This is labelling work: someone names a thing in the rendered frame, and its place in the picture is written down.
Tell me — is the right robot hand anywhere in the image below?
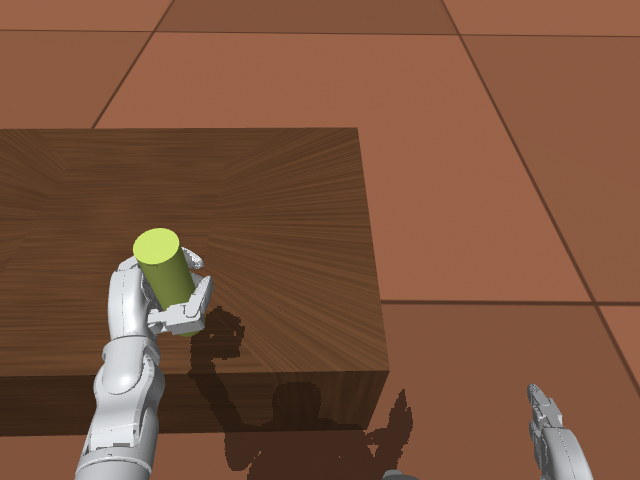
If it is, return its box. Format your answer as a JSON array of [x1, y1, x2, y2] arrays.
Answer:
[[527, 383, 594, 480]]

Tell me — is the can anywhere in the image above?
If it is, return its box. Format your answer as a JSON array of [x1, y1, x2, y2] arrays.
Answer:
[[133, 228, 205, 337]]

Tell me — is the left robot arm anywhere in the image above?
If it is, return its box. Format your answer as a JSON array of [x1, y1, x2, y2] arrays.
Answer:
[[74, 335, 165, 480]]

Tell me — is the left robot hand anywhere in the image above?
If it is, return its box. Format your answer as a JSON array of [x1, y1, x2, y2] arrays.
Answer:
[[108, 246, 214, 343]]

